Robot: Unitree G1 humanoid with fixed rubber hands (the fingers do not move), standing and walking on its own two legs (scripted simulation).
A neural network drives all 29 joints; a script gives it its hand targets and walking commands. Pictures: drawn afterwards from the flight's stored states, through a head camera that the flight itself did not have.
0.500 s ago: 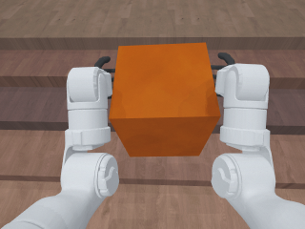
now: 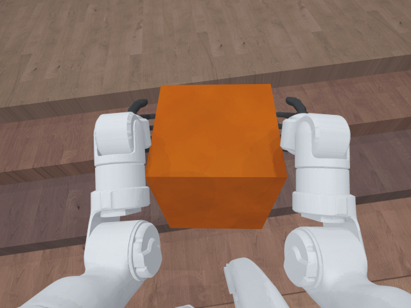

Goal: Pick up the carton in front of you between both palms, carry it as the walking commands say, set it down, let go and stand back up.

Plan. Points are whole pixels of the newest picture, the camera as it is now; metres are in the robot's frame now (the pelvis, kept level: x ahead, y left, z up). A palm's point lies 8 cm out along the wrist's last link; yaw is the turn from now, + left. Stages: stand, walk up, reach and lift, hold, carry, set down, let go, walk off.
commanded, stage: carry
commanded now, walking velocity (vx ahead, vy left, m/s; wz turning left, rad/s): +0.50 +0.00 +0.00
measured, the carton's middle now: (215, 163) +0.38 -0.06 +0.01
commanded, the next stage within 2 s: none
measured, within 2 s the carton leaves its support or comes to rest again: neither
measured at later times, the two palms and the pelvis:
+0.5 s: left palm out of the picture +0.62 +0.21 +0.32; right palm out of the picture +0.68 -0.06 +0.30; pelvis +0.28 +0.00 +0.11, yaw +4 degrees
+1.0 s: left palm out of the picture +0.93 +0.25 +0.27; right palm out of the picture +0.92 -0.03 +0.28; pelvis +0.54 +0.11 +0.14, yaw +4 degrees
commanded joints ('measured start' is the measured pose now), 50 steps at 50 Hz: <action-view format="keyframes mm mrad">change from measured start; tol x64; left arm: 1 -815 -986 -470 -106 -397 -60 -231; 50 -889 -1114 -620 -209 -471 -16 -149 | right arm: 1 -1004 1218 579 -132 553 -27 548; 50 -1000 1049 554 -245 442 24 523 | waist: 1 67 -78 -608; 50 422 -63 -914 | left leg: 1 697 365 -529 -184 640 140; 11 333 273 -30 75 1612 29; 13 -232 -30 -87 833 116 -106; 31 -953 152 -110 488 -251 -64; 34 -373 170 -221 -289 -110 -74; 38 1086 452 -385 -36 1840 5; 46 581 241 -188 -263 1570 -71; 49 486 253 -137 224 2050 -113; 50 318 157 -89 694 1312 -195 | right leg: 1 -425 -50 -34 96 -105 -45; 13 958 -280 355 -1292 829 -293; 21 655 -321 333 -1360 24 -213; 32 1253 -346 267 -1238 794 -167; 42 -937 9 -134 302 -354 -20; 50 787 -47 -76 -1278 624 -120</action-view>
